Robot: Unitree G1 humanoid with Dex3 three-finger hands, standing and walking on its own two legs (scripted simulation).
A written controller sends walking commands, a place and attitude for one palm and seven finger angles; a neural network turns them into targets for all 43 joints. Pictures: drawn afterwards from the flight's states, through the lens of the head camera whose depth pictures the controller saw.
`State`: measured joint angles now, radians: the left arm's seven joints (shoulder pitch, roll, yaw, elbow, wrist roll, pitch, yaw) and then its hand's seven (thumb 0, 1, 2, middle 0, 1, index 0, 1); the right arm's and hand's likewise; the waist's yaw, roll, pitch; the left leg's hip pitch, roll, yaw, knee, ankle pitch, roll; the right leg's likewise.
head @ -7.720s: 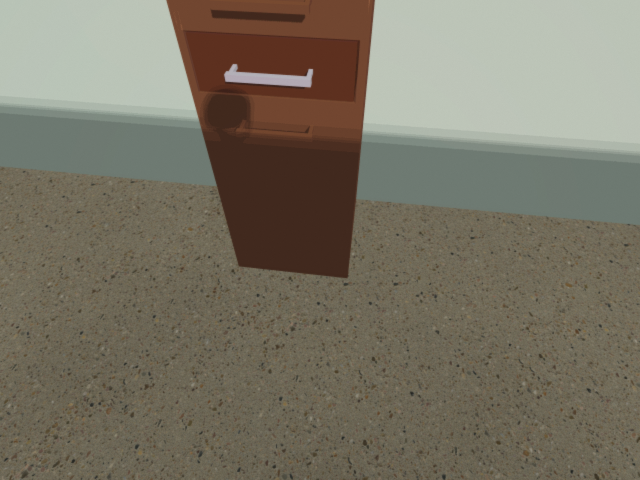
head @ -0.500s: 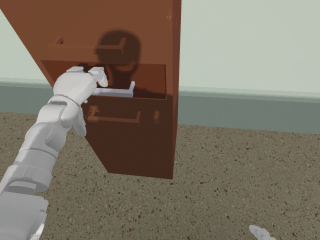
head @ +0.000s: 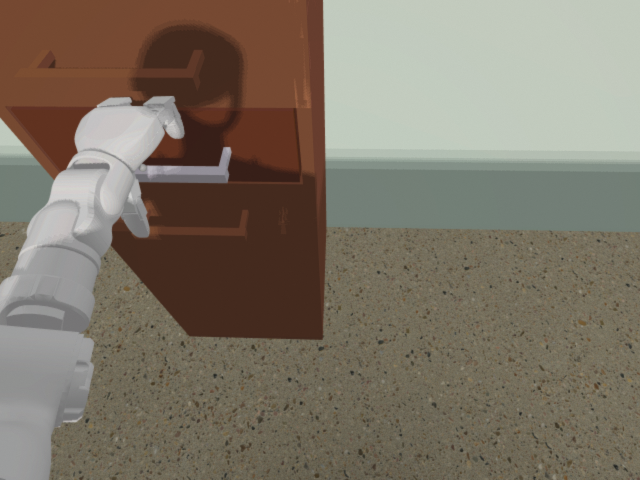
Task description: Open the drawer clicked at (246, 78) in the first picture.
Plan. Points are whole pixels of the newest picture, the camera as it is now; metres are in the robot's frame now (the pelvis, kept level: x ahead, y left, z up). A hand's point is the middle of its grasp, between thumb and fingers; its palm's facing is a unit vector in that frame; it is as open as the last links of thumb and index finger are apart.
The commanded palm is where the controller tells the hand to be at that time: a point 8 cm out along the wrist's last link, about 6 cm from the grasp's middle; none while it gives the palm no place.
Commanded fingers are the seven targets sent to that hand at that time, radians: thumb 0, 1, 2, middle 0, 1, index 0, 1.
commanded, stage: move the hooked fingers above the handle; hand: left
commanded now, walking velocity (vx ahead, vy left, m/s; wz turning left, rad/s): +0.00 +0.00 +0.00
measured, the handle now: (162, 164) +0.53 +0.23 +0.06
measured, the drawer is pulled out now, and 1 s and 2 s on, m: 0.00 0.00 0.00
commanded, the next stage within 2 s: lower the fingers behind the handle in 0.64 s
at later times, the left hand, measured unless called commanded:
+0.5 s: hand (130, 172) +0.46 +0.24 +0.12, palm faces -0.02 -0.02 -1.00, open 13.8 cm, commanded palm +0.46 +0.25 +0.18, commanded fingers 0.00 -0.50 0.30 -0.30 -1.20 -0.30 -1.20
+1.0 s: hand (140, 178) +0.47 +0.24 +0.10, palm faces -0.04 -0.03 -1.00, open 13.8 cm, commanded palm +0.45 +0.25 +0.16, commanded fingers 0.00 -0.50 0.30 -0.30 -1.20 -0.30 -1.20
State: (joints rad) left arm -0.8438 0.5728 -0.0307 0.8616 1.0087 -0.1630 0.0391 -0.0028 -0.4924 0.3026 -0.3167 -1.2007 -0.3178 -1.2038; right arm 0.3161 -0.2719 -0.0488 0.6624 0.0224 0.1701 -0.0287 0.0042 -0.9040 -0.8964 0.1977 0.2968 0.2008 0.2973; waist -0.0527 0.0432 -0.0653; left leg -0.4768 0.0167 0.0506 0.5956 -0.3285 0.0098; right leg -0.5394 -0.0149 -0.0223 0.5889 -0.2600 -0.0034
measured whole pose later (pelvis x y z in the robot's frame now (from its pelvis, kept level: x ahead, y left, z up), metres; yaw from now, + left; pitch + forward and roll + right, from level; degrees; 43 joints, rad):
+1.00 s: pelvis +0.00 +0.00 +0.00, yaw +0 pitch +13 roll +0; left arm -0.79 0.57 -0.02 0.85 1.02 -0.18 0.08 0.00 -0.49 0.30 -0.32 -1.20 -0.32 -1.20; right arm 0.33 -0.26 -0.05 0.67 0.02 0.18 -0.03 0.00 -0.90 -0.90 0.20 0.30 0.20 0.30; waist -0.05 0.05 -0.08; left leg -0.49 0.02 0.05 0.61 -0.34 0.02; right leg -0.55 -0.02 -0.02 0.59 -0.26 0.00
